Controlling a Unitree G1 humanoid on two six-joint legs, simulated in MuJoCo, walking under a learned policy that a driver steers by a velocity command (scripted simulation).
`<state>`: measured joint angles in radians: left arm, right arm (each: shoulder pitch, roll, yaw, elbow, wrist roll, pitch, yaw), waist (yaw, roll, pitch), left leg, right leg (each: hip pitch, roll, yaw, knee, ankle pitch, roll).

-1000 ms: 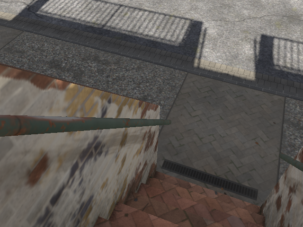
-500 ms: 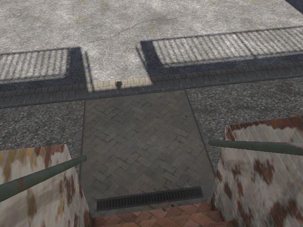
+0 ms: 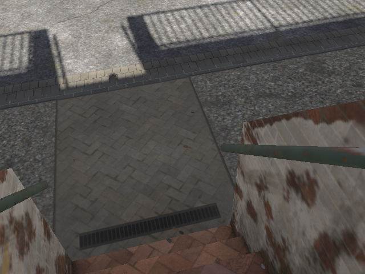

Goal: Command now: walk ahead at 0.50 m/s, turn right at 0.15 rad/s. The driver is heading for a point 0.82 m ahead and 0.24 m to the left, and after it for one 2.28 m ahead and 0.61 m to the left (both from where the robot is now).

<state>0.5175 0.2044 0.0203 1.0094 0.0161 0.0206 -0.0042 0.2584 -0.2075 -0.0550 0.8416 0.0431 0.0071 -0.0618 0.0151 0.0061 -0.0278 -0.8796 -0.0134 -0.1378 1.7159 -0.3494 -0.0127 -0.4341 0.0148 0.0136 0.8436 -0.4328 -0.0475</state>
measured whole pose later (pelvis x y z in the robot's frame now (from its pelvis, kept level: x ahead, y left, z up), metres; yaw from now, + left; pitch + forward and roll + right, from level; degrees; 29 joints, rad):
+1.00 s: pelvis +0.55 +0.07 -0.54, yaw +6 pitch +0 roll -2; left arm 0.56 0.12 -0.02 1.12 -0.01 -0.07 0.09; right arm 0.21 -0.20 -0.04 0.78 -0.01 0.02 0.01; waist 0.00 0.07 -0.01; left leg -0.79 0.01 -0.22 0.90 0.55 -0.01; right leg -0.37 0.03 -0.13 1.12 -0.75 -0.06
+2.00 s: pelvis +0.86 +0.19 -0.94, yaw +25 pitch -3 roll +3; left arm 0.45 0.15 -0.05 0.77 -0.02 0.07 0.05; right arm 0.09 -0.05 0.06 0.63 0.05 0.08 -0.02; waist 0.12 -0.07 0.02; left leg -0.79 0.07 0.02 1.72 0.02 -0.05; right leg -0.21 -0.05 0.14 0.65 -0.39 0.02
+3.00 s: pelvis +0.94 +0.27 -0.93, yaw +28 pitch +1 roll +0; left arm 0.42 0.12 0.03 1.02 -0.02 0.02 0.04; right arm 0.28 -0.19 -0.02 1.07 0.03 0.04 -0.04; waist 0.01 0.01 -0.03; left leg -0.27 -0.01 -0.07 0.54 -0.30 0.01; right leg -0.11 -0.03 0.10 0.46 -0.38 0.02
